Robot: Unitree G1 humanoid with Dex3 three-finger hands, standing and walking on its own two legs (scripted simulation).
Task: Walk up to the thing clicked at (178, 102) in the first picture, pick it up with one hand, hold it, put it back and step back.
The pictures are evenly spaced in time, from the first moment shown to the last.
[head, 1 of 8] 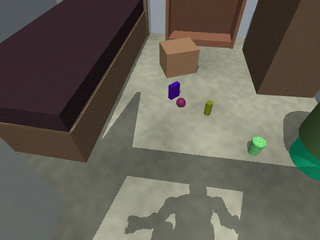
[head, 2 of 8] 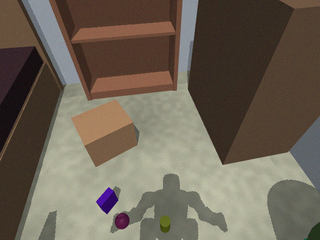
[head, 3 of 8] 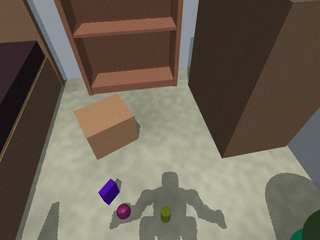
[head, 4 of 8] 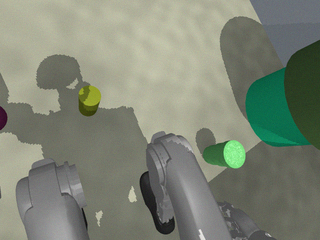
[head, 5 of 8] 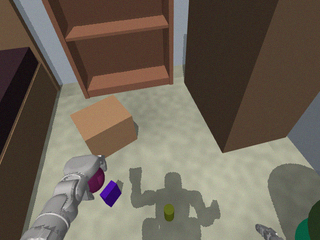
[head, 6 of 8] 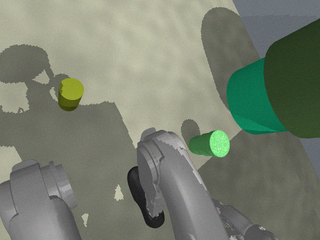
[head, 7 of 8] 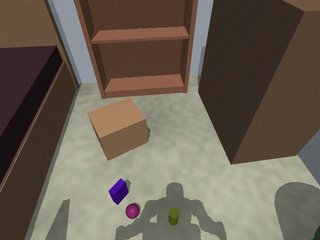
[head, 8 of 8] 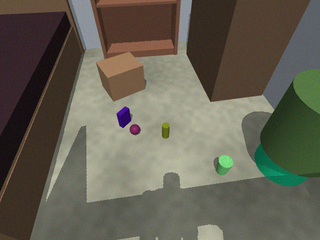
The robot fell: no
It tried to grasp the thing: yes
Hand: left
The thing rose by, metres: 0.69
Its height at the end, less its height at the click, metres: +0.00
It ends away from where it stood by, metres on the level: 0.00
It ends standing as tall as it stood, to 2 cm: yes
